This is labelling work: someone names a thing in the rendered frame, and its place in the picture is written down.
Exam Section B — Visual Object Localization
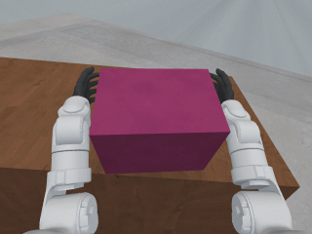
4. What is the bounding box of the robot right hand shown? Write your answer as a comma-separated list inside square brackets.
[210, 68, 234, 104]

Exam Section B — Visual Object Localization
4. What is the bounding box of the robot left hand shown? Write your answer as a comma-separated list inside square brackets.
[72, 66, 99, 104]

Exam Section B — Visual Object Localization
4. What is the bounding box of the robot left forearm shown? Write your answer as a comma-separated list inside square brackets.
[39, 96, 92, 229]

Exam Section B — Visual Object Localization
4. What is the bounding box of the robot right forearm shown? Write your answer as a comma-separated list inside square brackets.
[221, 99, 293, 228]

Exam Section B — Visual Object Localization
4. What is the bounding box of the left robot upper arm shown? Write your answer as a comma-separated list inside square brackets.
[23, 192, 98, 234]

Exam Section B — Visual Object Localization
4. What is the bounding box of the carton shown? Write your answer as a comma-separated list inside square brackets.
[89, 68, 231, 175]

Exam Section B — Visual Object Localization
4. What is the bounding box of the pedestal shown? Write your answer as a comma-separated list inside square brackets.
[0, 57, 300, 234]

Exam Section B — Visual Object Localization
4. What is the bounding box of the right robot upper arm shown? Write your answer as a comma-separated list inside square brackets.
[231, 190, 311, 234]

